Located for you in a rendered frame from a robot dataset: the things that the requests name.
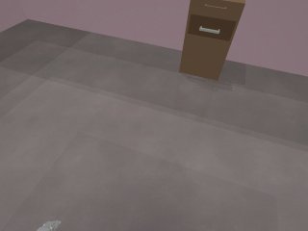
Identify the handle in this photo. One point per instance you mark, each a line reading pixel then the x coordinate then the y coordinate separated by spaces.
pixel 209 30
pixel 215 8

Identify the left robot hand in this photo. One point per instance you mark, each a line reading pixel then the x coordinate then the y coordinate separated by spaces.
pixel 50 226

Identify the cabinet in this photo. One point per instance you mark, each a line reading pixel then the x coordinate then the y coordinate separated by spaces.
pixel 204 57

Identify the drawer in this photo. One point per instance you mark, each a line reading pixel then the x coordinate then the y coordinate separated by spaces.
pixel 224 26

